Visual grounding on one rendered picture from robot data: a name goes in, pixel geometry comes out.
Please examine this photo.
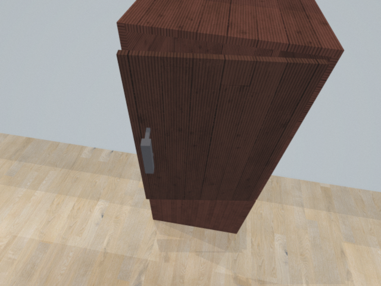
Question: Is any cupboard door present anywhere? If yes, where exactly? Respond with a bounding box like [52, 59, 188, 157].
[116, 50, 329, 201]

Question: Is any handle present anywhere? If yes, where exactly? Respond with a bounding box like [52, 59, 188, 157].
[140, 128, 154, 174]

